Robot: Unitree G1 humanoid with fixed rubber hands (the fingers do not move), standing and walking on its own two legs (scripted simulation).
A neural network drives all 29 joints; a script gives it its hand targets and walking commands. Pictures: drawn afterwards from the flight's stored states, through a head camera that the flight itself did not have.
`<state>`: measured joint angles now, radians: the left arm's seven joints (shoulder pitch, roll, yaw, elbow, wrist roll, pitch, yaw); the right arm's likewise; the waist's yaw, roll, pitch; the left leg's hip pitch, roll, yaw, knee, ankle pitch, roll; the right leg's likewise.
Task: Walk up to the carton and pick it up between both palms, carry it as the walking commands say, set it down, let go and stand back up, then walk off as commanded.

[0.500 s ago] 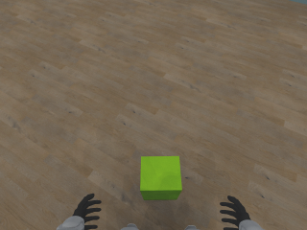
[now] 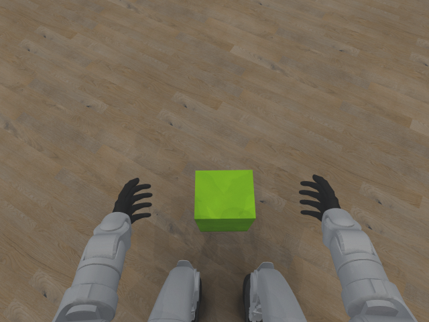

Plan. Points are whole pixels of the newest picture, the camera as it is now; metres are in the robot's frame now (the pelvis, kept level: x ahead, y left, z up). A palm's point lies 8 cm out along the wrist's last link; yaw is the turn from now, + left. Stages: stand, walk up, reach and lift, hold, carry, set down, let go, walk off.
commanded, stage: reach and lift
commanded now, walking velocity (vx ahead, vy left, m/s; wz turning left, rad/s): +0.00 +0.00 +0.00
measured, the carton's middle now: (223, 204) +0.45 +0.01 -0.54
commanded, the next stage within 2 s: none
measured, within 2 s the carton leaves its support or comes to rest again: neither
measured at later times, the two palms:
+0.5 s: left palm (147, 163) +0.44 +0.20 -0.13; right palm (309, 161) +0.46 -0.18 -0.14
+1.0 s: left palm (159, 178) +0.44 +0.19 -0.25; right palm (295, 175) +0.46 -0.18 -0.25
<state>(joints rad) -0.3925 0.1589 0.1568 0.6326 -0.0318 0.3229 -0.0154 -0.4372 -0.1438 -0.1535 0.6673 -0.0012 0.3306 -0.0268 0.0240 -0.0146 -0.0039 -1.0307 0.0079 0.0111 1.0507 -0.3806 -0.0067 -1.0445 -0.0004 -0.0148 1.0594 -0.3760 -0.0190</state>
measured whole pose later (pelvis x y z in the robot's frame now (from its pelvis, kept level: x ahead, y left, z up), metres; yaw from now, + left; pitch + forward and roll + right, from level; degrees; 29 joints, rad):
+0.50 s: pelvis +0.00 +0.01 -0.03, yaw +0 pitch +41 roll +1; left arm -0.83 0.14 0.24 0.79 -0.03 0.07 0.08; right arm -0.88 -0.22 -0.25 0.89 0.01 0.06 -0.01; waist 0.02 -0.01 -0.10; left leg -1.47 -0.01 0.01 1.10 -0.35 0.00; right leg -1.48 0.01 0.01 1.10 -0.34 0.00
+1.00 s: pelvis -0.02 +0.00 -0.13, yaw +0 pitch +49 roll +0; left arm -0.92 0.14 0.26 0.82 -0.03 0.05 0.10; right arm -0.97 -0.23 -0.28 0.92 0.04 0.03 -0.03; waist 0.02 -0.01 -0.15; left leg -1.88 -0.03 -0.02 1.50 -0.46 -0.02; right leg -1.89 0.02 0.00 1.49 -0.45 -0.01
